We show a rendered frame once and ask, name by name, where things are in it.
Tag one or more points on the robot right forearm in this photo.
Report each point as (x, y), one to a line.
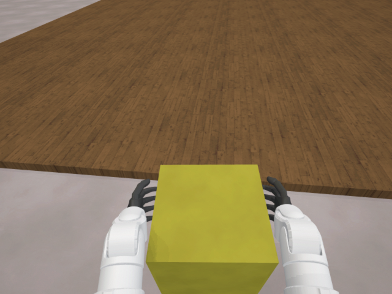
(302, 251)

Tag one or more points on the robot right hand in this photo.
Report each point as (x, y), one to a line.
(280, 197)

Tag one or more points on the robot left hand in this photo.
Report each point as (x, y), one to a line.
(138, 194)

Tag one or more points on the robot left forearm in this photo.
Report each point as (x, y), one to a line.
(121, 268)

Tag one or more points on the carton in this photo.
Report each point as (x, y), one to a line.
(210, 231)

